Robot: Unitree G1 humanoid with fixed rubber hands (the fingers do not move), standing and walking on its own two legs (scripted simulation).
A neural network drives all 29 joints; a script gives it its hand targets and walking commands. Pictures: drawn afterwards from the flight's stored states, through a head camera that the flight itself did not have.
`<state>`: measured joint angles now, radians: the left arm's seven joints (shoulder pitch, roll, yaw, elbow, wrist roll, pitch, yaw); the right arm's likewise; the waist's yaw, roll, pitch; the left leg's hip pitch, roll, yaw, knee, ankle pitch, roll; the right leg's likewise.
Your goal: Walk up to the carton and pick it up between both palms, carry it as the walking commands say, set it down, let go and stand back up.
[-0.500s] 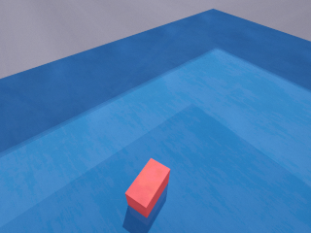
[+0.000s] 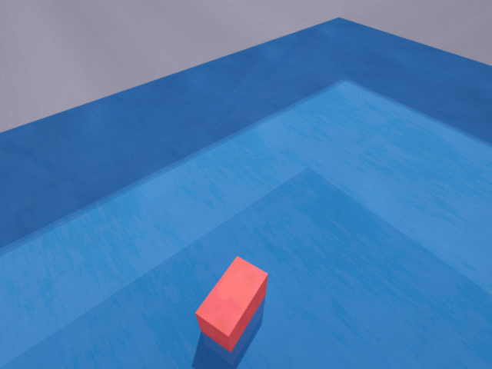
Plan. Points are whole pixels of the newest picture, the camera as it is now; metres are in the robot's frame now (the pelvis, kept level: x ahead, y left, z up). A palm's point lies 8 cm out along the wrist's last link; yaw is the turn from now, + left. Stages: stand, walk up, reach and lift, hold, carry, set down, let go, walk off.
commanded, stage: walk up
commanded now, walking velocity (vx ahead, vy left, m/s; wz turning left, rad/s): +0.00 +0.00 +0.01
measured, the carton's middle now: (234, 302) +0.52 +0.06 -0.68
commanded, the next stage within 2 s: none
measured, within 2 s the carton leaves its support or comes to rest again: neither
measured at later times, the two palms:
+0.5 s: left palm out of the picture -0.05 +0.19 -0.14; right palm out of the picture -0.02 -0.24 -0.15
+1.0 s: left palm out of the picture +0.18 +0.39 -0.14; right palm out of the picture +0.07 -0.12 -0.12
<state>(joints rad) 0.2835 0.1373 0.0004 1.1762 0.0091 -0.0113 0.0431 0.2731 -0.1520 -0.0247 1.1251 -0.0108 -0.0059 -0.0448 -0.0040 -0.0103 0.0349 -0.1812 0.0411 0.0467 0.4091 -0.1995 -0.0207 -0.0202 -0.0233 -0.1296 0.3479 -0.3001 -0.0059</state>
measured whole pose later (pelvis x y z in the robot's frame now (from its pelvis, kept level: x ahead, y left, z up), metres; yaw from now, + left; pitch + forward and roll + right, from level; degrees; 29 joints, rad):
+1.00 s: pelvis +0.06 +0.14 -0.01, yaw -18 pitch +3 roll +0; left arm 0.26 0.30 0.08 0.92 0.05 0.03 0.05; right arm 0.23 -0.21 -0.01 0.83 -0.03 0.03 0.00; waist 0.02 -0.05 0.04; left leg -0.34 0.04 0.12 0.49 -0.21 0.02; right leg -0.48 -0.04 0.00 1.13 -0.54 0.00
